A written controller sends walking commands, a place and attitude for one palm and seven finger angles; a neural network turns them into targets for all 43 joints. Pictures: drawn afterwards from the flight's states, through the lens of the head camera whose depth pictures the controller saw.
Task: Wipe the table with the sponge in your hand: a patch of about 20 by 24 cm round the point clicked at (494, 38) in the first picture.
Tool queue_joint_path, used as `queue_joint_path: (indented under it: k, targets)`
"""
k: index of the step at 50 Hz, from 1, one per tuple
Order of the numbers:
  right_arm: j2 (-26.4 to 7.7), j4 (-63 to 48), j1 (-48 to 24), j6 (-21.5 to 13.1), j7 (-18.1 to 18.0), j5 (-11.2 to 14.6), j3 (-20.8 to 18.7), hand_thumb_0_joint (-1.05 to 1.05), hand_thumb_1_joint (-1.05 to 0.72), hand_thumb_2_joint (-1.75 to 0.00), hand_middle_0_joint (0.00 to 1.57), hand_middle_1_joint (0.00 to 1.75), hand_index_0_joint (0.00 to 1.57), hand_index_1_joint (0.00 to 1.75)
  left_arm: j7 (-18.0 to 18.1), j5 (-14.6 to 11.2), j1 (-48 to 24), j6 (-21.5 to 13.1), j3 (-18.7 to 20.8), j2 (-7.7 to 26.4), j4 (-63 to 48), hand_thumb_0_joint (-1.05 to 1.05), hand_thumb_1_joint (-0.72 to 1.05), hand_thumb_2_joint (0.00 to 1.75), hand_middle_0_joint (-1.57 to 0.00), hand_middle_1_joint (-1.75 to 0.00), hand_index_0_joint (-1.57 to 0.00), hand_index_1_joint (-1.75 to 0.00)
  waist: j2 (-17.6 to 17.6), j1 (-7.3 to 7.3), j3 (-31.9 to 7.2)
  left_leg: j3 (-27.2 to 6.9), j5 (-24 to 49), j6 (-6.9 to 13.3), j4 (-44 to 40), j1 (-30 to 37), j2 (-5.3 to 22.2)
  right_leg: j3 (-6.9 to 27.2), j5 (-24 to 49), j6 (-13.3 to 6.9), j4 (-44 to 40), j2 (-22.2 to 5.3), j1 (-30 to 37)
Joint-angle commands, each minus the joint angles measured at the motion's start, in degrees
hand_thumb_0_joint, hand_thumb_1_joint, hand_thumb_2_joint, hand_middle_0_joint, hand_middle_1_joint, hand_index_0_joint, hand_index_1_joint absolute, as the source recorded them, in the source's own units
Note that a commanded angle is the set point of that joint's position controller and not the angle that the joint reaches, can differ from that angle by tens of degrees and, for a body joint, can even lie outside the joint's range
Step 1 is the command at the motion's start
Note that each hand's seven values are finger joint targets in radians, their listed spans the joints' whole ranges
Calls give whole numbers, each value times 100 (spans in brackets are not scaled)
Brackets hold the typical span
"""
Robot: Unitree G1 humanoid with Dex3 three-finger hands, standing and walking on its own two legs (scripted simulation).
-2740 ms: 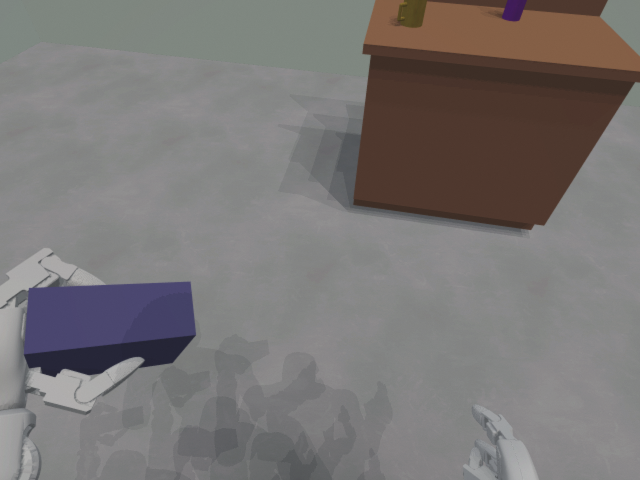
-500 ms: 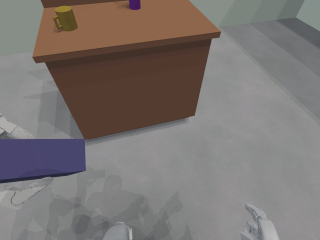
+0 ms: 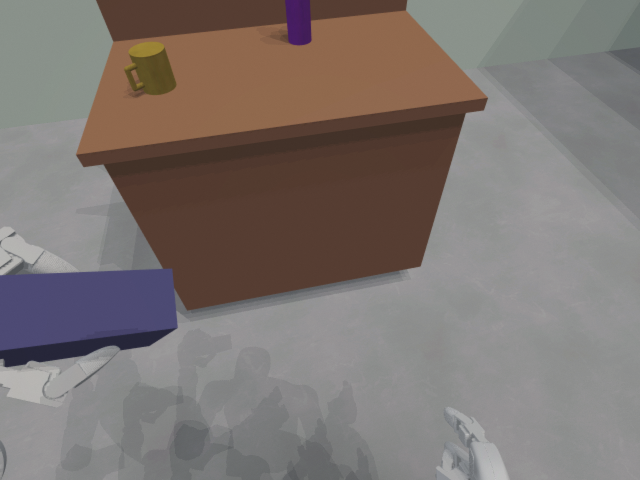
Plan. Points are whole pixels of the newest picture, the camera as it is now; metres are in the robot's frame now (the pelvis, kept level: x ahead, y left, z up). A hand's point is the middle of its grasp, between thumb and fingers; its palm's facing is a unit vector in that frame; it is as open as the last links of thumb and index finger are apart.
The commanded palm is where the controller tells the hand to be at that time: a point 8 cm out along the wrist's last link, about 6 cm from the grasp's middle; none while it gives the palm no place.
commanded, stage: walk to a spot facing it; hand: left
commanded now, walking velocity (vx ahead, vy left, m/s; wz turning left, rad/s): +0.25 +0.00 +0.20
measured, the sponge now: (111, 315) +0.22 +0.21 +0.17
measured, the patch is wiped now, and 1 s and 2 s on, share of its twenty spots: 0.00 0.00 0.00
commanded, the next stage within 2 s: turn to face it in 0.20 s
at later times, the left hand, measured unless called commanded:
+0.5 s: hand (117, 256) +0.29 +0.24 +0.17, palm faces +0.50 -0.73 -0.46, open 9.7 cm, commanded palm +0.24 +0.26 +0.17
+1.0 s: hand (216, 255) +0.31 +0.14 +0.15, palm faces +0.36 -0.84 -0.41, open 9.7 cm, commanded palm +0.25 +0.19 +0.17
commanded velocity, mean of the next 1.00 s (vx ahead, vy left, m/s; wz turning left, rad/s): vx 0.03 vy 0.00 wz -0.10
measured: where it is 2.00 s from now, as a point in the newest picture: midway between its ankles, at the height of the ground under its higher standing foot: outside the picture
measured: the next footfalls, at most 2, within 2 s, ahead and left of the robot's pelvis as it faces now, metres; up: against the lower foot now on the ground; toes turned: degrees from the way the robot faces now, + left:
right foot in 0.06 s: +0.11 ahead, -0.13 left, +0.00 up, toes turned -9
left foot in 0.48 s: +0.19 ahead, +0.10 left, +0.00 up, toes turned +15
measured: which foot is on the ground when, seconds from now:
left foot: down 0.00-0.06, up 0.08-0.46, down 0.48-0.82, up 0.84-1.00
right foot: up 0.00-0.04, down 0.06-0.48, up 0.50-0.78, down 0.80-1.00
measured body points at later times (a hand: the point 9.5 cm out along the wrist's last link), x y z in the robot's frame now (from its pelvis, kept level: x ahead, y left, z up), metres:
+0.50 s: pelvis +0.11 -0.03 -0.02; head +0.13 -0.02 +0.43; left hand +0.25 +0.27 +0.19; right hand +0.30 -0.27 -0.10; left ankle +0.15 +0.09 -0.75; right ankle +0.07 -0.12 -0.74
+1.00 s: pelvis +0.08 -0.08 -0.01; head +0.10 -0.10 +0.44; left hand +0.28 +0.19 +0.18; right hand +0.24 -0.33 -0.10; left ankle +0.07 +0.05 -0.70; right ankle +0.12 -0.17 -0.74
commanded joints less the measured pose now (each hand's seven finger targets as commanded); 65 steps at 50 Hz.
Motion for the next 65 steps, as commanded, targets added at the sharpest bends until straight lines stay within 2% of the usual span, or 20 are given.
queue_joint_path:
  k: [1, 2, 3, 4, 5, 13, 19, 22, 25, 33, 38, 40, 41, 43, 49, 55, 57, 59, 63, 65]
  targets:
    - [-1028, -774, -423, -110, -212, 67, -461, 0, -90, -90, 20, 30, 20, 30, 88, 30, -796, 5, 137, 493, -315, 0, 10, 130, -120, -160, -120, -160, 203, -173, -752, -321, -36, 721, 363, -101, 610, -376, 409, -64, -1582, 339, 1339]
    - [-920, -755, -406, -77, -200, 104, -442, 0, -90, -90, 20, 30, 20, 30, 94, 80, -933, 48, 109, 607, -438, 0, 10, 130, -120, -160, -120, -160, -652, -156, -974, -55, -170, 607, 1672, -518, 234, 351, 612, -293, -2025, -209, 1926]
    - [-727, -843, -495, -46, -197, 106, -381, 0, -90, -90, 20, 30, 20, 30, 126, 149, -1090, 91, 155, 862, -603, 0, 10, 130, -120, -160, -120, -160, -2210, -135, -1070, 68, -1587, 366, 3361, -2025, -548, 2504, 1225, -880, -2389, -1538, 2737]
    - [-869, -953, -924, -117, -195, 75, -330, 0, -90, -90, 20, 30, 20, 30, 183, 91, -1251, 85, 338, 1118, -980, 0, 10, 130, -120, -160, -120, -160, -2052, 3, -958, -588, -2038, 261, 4389, -2752, -684, 3283, 1934, -1221, -2515, -2247, 2806]
    - [-900, -810, -844, -174, -169, -12, -315, 0, -90, -90, 20, 30, 20, 30, 202, 112, -1498, -25, 402, 1162, -1240, 0, 10, 130, -120, -160, -120, -160, -1334, -108, -932, -980, -1644, 217, 4613, -2699, -419, 2805, 1648, -1243, -2511, -2296, 2541]
    - [-887, -924, -764, 181, -137, 0, -529, 0, -90, -90, 20, 30, 20, 30, 300, -17, 216, -303, 1167, 1325, -1729, 0, 10, 130, -120, -160, -120, -160, -684, -229, -781, -564, -595, -76, 3466, -2210, -175, 328, 4163, -942, -1995, -1675, 2282]
    - [-869, -1085, -465, 172, -125, -8, -519, 0, -90, -90, 20, 30, 20, 30, 364, -137, 704, -207, 912, 825, -1133, 0, 10, 130, -120, -160, -120, -160, -1238, -63, -1085, 204, -120, 46, 1055, -1386, -615, 317, 4780, -871, -1497, -1245, 2588]
    - [-1016, -1058, -325, 168, -214, -1, -574, 0, -90, -90, 20, 30, 20, 30, 362, -84, -44, -209, 645, 813, -1426, 0, 10, 130, -120, -160, -120, -160, -822, -306, -1447, 215, 1292, 124, -195, 244, -637, 220, 4030, -470, -785, -801, 2083]
    - [-1238, -1111, -354, 87, -172, 61, -579, 0, -90, -90, 20, 30, 20, 30, 297, -54, -735, -249, 278, 806, -1528, 0, 10, 130, -120, -160, -120, -160, 707, -177, -1405, -2114, 5026, 1225, -196, 1644, 1464, 531, -1364, -144, 897, 131, -11]
    - [-1189, -1041, -509, -318, 58, -13, -502, 0, -90, -90, 20, 30, 20, 30, 212, -31, -763, -137, 411, 926, -1857, 0, 10, 130, -120, -160, -120, -160, 1360, -147, -854, -690, 1289, 770, -731, -99, 1066, 291, -436, -44, 179, 278, 744]
    - [-1095, -1081, -471, -347, 117, 47, -474, 0, -90, -90, 20, 30, 20, 30, 132, -103, -541, -72, 453, 649, -1062, 0, 10, 130, -120, -160, -120, -160, 853, -128, -815, -292, 265, 430, -100, -515, 943, 35, 261, 26, -975, 451, 1327]
    - [-1011, -1040, -399, -293, 106, 80, -468, 0, -90, -90, 20, 30, 20, 30, 95, -72, -786, -80, 394, 707, -852, 0, 10, 130, -120, -160, -120, -160, -113, -214, -743, -75, -310, 156, 867, -566, 486, 787, 1249, -205, -1793, 7, 1224]
    - [-853, -1079, -405, -250, 78, 71, -414, 0, -90, -90, 20, 30, 20, 30, 110, -63, -896, -80, 432, 859, -781, 0, 10, 130, -120, -160, -120, -160, -1220, -284, -769, 47, -1000, -40, 1634, -873, -54, 2013, 2395, -560, -2050, -740, 1129]
    - [-904, -1096, -722, -238, 24, 82, -428, 0, -90, -90, 20, 30, 20, 30, 106, -150, -1004, 58, 434, 848, -693, 0, 10, 130, -120, -160, -120, -160, -2072, -116, -750, -550, -1809, -81, 3035, -1324, -481, 2994, 2882, -1041, -2479, -1367, 891]
    - [-881, -967, -851, -54, -122, 38, -309, 0, -90, -90, 20, 30, 20, 30, 183, -61, -631, -147, 567, 966, -1080, 0, 10, 130, -120, -160, -120, -160, -1068, -131, -1155, -669, -1118, -50, 2379, -1212, -564, 1831, 3675, -1090, -1908, -927, 1725]
    - [-1087, -1052, -476, -18, -127, 15, -450, 0, -90, -90, 20, 30, 20, 30, 223, -71, -94, -253, 668, 995, -1618, 0, 10, 130, -120, -160, -120, -160, -261, -211, -1322, -615, -284, 166, -394, 180, -586, 1934, 1085, -737, -1905, -526, 1306]
    - [-1346, -1127, -467, -35, -140, 7, -527, 0, -90, -90, 20, 30, 20, 30, 237, -33, -87, -337, 620, 926, -1742, 0, 10, 130, -120, -160, -120, -160, 1125, -155, -1075, -2111, -59, 737, -1072, 392, 642, 1148, 38, -332, -669, 444, 538]
    - [-1149, -985, -525, -84, -157, -63, -490, 0, -90, -90, 20, 30, 20, 30, 230, 77, 92, -332, 675, 1017, -1320, 0, 10, 130, -120, -160, -120, -160, 1693, -201, -703, -2728, -567, 1260, -1451, -197, 1295, 716, -916, -266, 1132, 537, -76]
    - [-1262, -791, -433, -208, -139, 39, -526, 0, -90, -90, 20, 30, 20, 30, 175, 134, -524, -271, 237, 667, -1088, 0, 10, 130, -120, -160, -120, -160, 943, -259, -137, -1463, -581, 1033, -1074, -402, 650, 236, -504, -150, 266, 469, 98]
    - [-1296, -715, -325, -203, -174, 32, -516, 0, -90, -90, 20, 30, 20, 30, 171, 131, -411, -175, 67, 557, -676, 0, 10, 130, -120, -160, -120, -160, 892, -300, -210, -1478, -251, 959, -843, -363, 533, 14, -655, -117, -524, 577, 518]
